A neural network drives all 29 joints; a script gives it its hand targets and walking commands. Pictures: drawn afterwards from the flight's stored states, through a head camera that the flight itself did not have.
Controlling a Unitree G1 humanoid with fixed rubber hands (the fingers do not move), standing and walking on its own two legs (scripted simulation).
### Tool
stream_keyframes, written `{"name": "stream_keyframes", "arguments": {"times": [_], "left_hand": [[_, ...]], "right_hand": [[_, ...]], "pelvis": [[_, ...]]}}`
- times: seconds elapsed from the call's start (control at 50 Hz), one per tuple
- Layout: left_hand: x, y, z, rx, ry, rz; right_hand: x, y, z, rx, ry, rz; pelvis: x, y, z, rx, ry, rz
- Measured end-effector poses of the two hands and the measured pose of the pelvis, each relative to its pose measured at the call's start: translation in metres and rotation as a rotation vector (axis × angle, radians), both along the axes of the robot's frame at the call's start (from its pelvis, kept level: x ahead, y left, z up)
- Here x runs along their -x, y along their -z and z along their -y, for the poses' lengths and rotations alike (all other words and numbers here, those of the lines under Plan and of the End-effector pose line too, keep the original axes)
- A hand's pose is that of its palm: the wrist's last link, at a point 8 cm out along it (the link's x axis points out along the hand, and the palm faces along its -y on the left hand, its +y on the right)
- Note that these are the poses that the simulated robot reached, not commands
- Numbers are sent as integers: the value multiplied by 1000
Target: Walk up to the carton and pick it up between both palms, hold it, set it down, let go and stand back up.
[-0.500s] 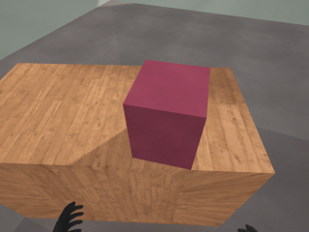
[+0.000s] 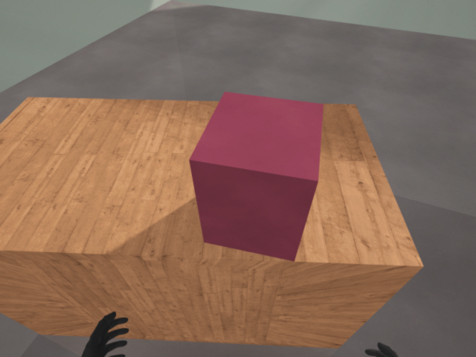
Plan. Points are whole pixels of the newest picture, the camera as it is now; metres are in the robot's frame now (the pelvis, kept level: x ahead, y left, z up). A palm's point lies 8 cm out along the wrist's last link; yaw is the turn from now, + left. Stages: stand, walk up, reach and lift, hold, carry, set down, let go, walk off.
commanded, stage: stand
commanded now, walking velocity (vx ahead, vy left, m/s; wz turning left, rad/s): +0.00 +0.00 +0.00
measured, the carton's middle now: (259, 177) +0.44 -0.03 +0.05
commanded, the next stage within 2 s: none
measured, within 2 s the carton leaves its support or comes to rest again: neither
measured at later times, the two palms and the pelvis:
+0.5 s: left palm out of the picture +0.14 +0.26 -0.09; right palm out of the picture +0.10 -0.26 -0.10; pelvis +0.00 +0.00 +0.00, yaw +0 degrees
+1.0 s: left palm (96, 356) +0.15 +0.26 -0.09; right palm out of the picture +0.10 -0.26 -0.11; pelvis +0.01 +0.00 +0.00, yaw +0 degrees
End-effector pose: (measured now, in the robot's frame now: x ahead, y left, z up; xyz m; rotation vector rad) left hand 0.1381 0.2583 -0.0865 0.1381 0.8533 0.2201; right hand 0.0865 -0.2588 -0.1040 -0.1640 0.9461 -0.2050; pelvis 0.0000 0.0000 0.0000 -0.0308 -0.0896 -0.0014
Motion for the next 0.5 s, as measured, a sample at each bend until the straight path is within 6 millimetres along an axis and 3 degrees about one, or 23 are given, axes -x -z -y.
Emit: {"name": "stream_keyframes", "arguments": {"times": [0.5], "left_hand": [[-4, 1, 0, 0, 0, -7]], "right_hand": [[-9, 1, 0, -1, -1, -4]], "pelvis": [[-5, 0, 0, 0, 0, -6]]}}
